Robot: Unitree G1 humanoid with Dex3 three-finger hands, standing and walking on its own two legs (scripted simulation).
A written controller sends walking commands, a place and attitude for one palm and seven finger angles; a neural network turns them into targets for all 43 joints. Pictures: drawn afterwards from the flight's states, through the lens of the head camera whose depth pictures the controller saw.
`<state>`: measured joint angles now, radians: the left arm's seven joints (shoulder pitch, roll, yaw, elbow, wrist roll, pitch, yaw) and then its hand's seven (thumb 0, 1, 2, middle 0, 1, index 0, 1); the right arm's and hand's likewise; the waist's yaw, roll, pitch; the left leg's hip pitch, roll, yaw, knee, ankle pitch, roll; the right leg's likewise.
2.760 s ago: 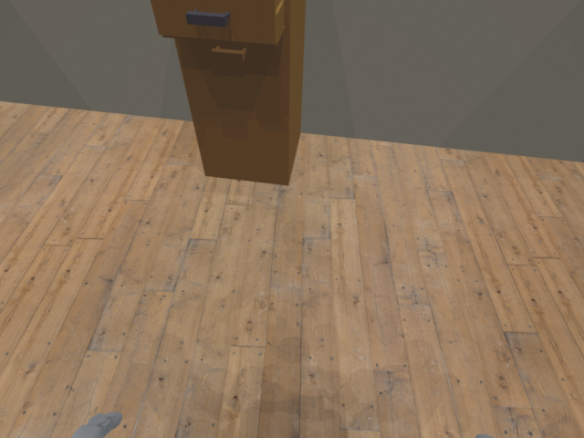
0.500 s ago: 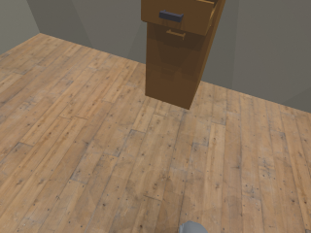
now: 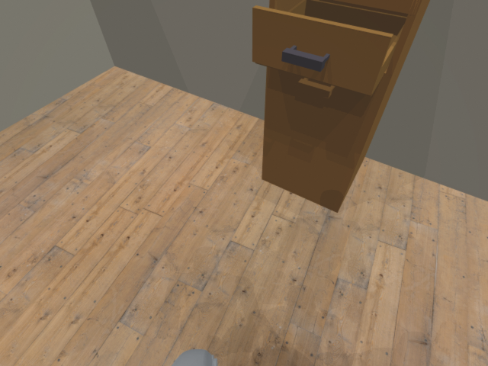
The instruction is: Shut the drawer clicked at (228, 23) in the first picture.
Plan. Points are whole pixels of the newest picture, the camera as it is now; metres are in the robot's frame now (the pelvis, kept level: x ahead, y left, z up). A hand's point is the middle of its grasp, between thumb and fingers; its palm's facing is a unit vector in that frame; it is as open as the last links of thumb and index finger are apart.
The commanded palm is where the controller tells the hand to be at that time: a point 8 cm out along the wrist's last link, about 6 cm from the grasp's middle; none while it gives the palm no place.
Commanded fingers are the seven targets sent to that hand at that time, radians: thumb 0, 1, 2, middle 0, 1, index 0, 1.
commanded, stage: walk to a spot facing it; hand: left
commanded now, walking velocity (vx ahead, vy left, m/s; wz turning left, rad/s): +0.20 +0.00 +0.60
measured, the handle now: (306, 56) +0.87 -0.15 +0.07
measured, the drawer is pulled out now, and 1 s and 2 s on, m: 0.15 0.15 0.15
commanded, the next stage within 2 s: turn to face it in 0.06 s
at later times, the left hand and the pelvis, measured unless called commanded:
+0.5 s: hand out of the picture +0.12 +0.22 -0.18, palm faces +0.12 -0.98 -0.15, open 7.4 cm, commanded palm none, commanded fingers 0.00 0.90 0.90 -0.20 -0.30 -0.20 -0.30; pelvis +0.15 +0.05 +0.00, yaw -1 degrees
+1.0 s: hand (167, 300) +0.27 +0.17 -0.14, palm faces -0.24 -0.93 -0.29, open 7.4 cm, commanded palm none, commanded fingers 0.00 0.90 0.90 -0.20 -0.30 -0.20 -0.30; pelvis +0.14 -0.01 +0.01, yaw -18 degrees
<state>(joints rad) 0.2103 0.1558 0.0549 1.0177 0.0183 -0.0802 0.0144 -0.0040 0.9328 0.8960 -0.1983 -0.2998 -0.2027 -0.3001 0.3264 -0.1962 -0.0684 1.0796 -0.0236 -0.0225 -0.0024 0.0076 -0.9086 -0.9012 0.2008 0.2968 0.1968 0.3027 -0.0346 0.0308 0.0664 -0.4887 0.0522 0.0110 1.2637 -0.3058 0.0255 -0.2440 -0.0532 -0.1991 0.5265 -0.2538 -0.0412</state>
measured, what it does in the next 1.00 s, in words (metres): walks ahead, turning right: left foot, then right foot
